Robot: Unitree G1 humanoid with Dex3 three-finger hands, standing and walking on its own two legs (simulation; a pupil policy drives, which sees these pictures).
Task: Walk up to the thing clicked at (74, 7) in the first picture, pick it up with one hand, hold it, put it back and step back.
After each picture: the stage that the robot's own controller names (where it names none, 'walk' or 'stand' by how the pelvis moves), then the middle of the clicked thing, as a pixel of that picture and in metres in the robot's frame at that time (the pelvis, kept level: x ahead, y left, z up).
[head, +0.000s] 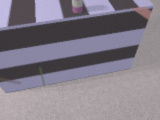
stand; (77, 2) +0.96 +0.06 -0.01
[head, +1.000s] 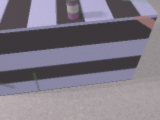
rise first; (72, 7) +0.87 +0.12 +0.01
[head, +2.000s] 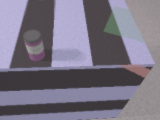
walk; (34, 45) +0.50 +0.23 +0.02
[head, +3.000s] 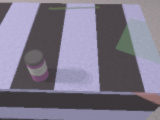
stand; (37, 66) +0.41 +0.21 +0.01
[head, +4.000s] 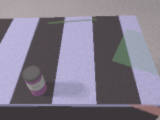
stand; (35, 81) +0.38 +0.22 -0.02
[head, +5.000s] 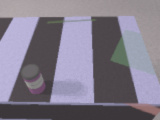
stand; (34, 79) +0.39 +0.23 -0.02
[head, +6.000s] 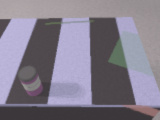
stand; (31, 81) +0.38 +0.24 -0.02
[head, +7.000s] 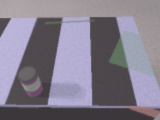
stand; (31, 82) +0.38 +0.24 -0.02
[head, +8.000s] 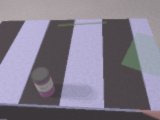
rise first; (43, 82) +0.37 +0.21 -0.01
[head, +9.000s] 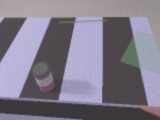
go down; (43, 77) +0.39 +0.22 -0.01
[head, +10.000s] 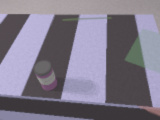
go down; (46, 75) +0.39 +0.21 -0.01
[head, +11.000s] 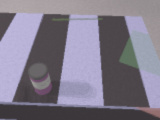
go down; (40, 79) +0.38 +0.19 +0.00
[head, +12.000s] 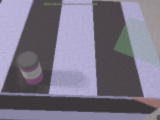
close in; (31, 68) +0.40 +0.20 +0.01
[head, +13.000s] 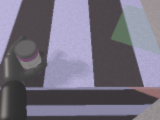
close; (30, 58) +0.42 +0.19 +0.05
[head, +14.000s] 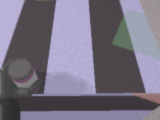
lift; (25, 77) +0.35 +0.20 +0.05
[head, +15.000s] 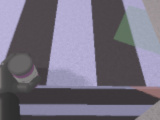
lift; (25, 73) +0.36 +0.20 +0.05
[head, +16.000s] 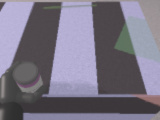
hold; (30, 82) +0.32 +0.18 +0.08
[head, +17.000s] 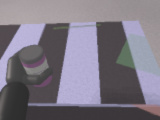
hold; (36, 66) +0.33 +0.17 +0.16
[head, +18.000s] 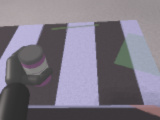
crouch; (36, 66) +0.33 +0.16 +0.16
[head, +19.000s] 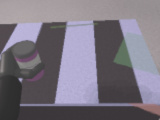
crouch; (29, 61) +0.36 +0.19 +0.15
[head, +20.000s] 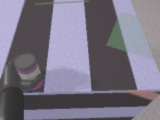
lower; (29, 72) +0.38 +0.19 +0.02
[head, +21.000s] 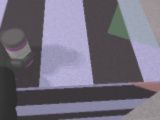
lower; (18, 49) +0.44 +0.20 +0.06
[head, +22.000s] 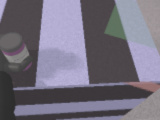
lower; (16, 53) +0.43 +0.21 +0.06
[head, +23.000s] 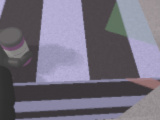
lower; (16, 48) +0.44 +0.21 +0.07
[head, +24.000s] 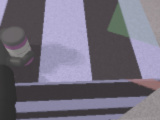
loosen; (18, 47) +0.44 +0.20 +0.07
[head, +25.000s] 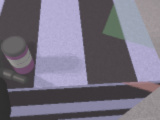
withdraw; (19, 56) +0.42 +0.19 +0.06
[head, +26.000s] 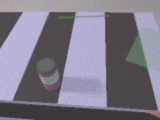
sink last; (49, 74) +0.38 +0.18 +0.03
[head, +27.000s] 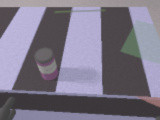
stand; (47, 64) +0.42 +0.18 +0.04
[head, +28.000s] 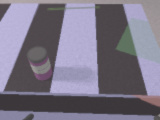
stand; (40, 64) +0.41 +0.19 +0.05
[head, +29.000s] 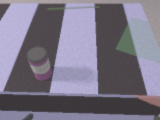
stand; (40, 64) +0.41 +0.19 +0.05
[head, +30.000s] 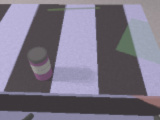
stand; (40, 64) +0.41 +0.19 +0.05
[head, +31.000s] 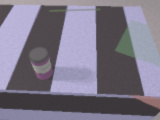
stand; (41, 64) +0.42 +0.19 +0.03
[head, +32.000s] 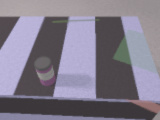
walk; (45, 71) +0.43 +0.20 -0.01
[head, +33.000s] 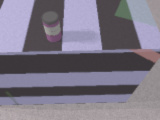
walk; (52, 27) +0.58 +0.17 +0.01
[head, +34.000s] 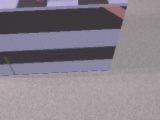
walk; out of the picture +0.89 +0.29 +0.02
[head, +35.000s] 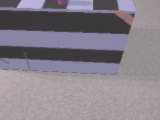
stand; out of the picture +1.04 +0.19 +0.00
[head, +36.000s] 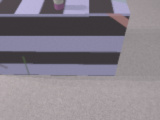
stand; out of the picture +1.05 +0.20 -0.02
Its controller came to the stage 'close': yes
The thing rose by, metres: 0.18
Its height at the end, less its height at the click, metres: +0.00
